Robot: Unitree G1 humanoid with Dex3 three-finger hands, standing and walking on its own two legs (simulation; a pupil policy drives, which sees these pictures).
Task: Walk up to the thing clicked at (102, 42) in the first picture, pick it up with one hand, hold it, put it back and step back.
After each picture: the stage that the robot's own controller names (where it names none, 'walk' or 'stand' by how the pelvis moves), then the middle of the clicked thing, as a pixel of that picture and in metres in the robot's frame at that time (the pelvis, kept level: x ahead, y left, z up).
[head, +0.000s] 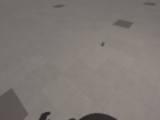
stand; (103, 43) +1.86 -0.29 -0.72
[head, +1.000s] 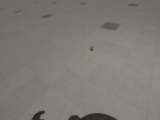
walk; (91, 48) +1.74 +0.10 -0.69
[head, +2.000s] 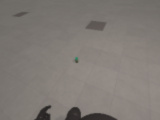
walk; (76, 60) +1.14 +0.32 -0.71
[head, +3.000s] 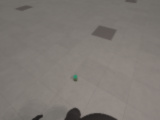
walk; (75, 78) +0.69 +0.25 -0.70
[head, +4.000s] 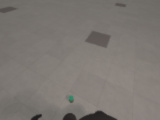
walk; (71, 99) +0.39 +0.17 -0.71
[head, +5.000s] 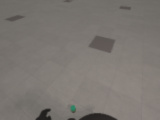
stand; (73, 109) +0.30 +0.18 -0.72
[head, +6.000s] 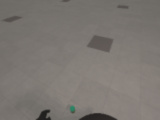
stand; (72, 109) +0.29 +0.19 -0.73
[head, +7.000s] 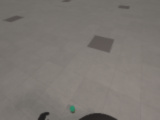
stand; (72, 109) +0.29 +0.19 -0.73
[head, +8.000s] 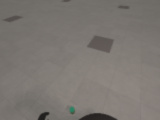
stand; (72, 110) +0.28 +0.19 -0.73
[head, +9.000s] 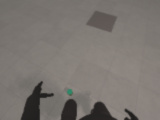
go down; (70, 92) +0.32 +0.18 -0.62
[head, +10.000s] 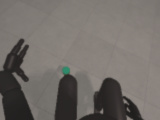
go down; (66, 71) +0.39 +0.19 -0.31
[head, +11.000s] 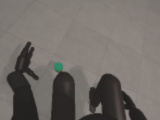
close in; (58, 67) +0.38 +0.20 -0.27
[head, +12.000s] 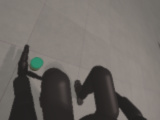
close; (36, 64) +0.38 +0.22 -0.22
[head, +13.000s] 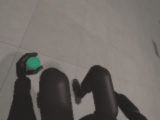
close; (32, 64) +0.37 +0.23 -0.22
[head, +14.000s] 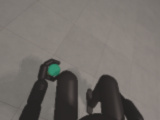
lift; (53, 70) +0.31 +0.24 -0.12
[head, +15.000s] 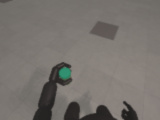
lift; (65, 76) +0.31 +0.16 +0.04
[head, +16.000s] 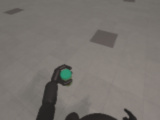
hold; (67, 78) +0.32 +0.17 +0.02
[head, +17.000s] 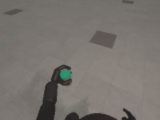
hold; (66, 78) +0.32 +0.17 +0.02
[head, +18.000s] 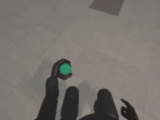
crouch; (66, 71) +0.36 +0.17 -0.06
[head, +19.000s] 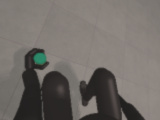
lower; (41, 61) +0.40 +0.22 -0.20
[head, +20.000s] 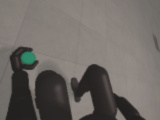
lower; (27, 59) +0.40 +0.24 -0.23
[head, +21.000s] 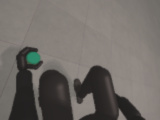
lower; (33, 59) +0.40 +0.24 -0.22
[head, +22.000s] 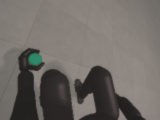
lower; (34, 61) +0.39 +0.23 -0.22
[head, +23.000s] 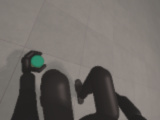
loosen; (37, 63) +0.38 +0.22 -0.22
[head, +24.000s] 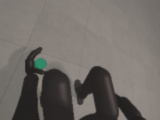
withdraw; (39, 65) +0.37 +0.21 -0.23
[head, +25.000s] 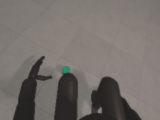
walk; (65, 71) +0.38 +0.17 -0.29
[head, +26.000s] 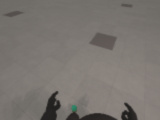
stand; (74, 108) +0.29 +0.14 -0.65
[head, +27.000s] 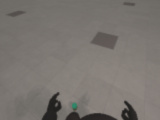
stand; (74, 106) +0.31 +0.15 -0.67
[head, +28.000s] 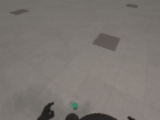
stand; (75, 106) +0.31 +0.14 -0.69
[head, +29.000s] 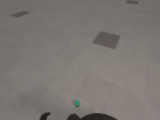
walk; (77, 103) +0.33 +0.14 -0.72
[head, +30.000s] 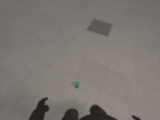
walk; (77, 85) +0.50 +0.10 -0.71
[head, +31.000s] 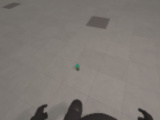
walk; (77, 67) +0.83 +0.24 -0.69
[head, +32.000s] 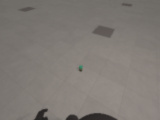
stand; (80, 68) +0.95 +0.16 -0.71
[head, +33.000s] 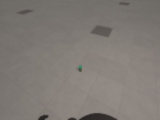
stand; (80, 68) +0.97 +0.17 -0.73
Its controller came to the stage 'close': yes
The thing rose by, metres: 0.72
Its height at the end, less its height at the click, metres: +0.00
